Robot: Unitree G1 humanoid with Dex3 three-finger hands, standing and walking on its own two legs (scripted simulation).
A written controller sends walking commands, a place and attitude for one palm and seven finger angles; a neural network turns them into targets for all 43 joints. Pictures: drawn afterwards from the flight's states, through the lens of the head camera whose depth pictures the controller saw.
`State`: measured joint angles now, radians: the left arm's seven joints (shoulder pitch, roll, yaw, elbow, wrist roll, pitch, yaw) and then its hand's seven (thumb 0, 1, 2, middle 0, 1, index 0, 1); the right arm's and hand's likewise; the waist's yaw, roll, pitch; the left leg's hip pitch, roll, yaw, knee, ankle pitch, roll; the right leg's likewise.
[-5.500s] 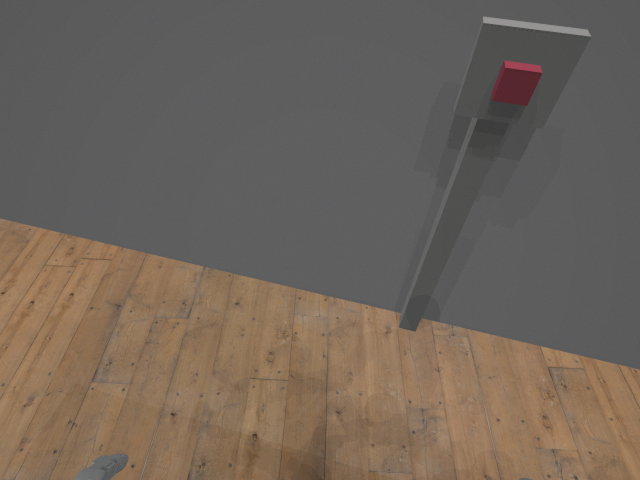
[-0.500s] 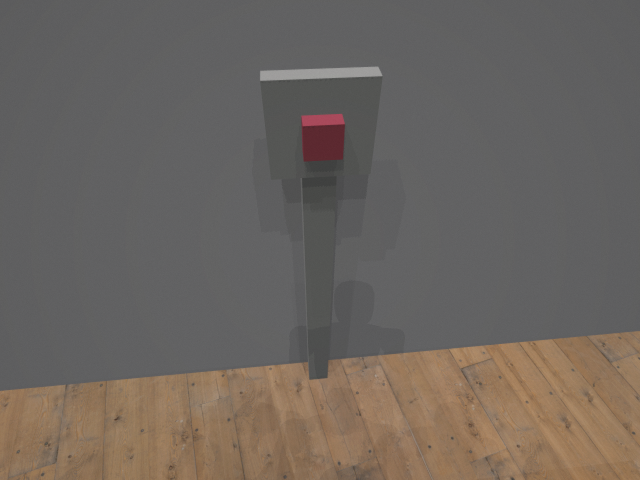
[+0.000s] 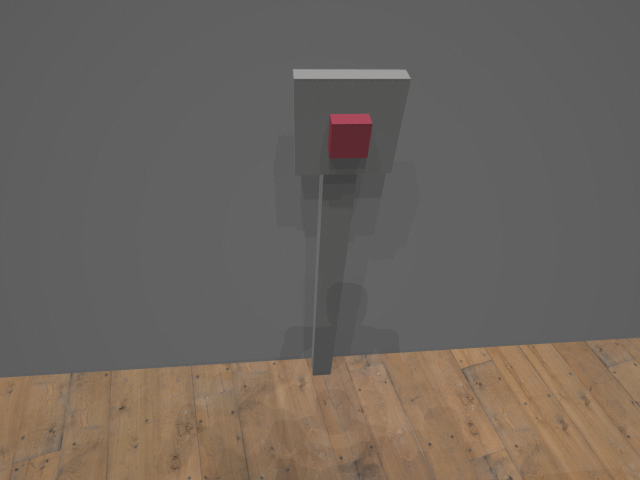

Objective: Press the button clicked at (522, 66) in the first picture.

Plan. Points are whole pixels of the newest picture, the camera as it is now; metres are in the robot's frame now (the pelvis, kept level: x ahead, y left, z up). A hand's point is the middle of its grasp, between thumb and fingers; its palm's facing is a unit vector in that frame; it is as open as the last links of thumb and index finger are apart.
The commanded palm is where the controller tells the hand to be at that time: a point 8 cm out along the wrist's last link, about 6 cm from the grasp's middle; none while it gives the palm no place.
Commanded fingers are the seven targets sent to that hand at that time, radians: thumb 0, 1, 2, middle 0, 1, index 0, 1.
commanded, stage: shuffle to correct the standing spot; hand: left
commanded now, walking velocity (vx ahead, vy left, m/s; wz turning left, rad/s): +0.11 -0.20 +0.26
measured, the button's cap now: (348, 135) +0.55 +0.00 +0.16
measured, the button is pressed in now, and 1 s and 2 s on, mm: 0 0 0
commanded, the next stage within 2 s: come to a stop and stand still in 1.50 s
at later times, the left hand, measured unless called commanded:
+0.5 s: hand out of the picture -0.03 +0.11 -0.19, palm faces +0.15 -0.98 -0.15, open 7.4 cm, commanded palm none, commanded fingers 0.00 0.90 0.90 -0.20 -0.30 -0.20 -0.30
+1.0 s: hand out of the picture +0.15 +0.09 -0.18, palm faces +0.08 -0.97 -0.22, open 7.4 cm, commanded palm none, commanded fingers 0.00 0.90 0.90 -0.20 -0.30 -0.20 -0.30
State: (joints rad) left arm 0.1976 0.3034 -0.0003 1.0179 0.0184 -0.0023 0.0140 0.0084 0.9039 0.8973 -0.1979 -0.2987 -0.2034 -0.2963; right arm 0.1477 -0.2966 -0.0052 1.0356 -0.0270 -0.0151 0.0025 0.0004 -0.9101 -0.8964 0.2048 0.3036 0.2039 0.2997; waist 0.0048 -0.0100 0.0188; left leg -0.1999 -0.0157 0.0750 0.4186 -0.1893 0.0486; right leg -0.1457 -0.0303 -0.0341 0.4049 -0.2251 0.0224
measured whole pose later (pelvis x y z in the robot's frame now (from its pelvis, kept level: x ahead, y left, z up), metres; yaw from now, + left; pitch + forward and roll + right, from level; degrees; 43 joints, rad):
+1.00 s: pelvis +0.10 -0.11 -0.01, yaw +5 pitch +1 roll -1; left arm 0.19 0.21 0.08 0.98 0.03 0.06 -0.01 0.01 0.91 0.90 -0.19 -0.30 -0.20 -0.30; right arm 0.29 -0.15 -0.08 1.09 -0.05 0.00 -0.04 0.00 -0.91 -0.90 0.21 0.30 0.21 0.30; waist -0.04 0.01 0.08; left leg -0.21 0.16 0.16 0.53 -0.32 -0.06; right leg -0.38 -0.09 -0.06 0.65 -0.26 0.05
